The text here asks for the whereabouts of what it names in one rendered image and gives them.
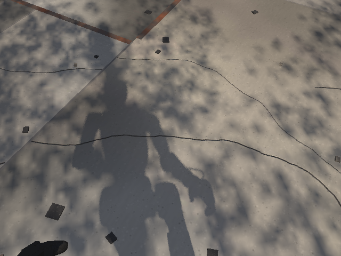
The robot left hand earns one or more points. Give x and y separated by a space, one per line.
49 248

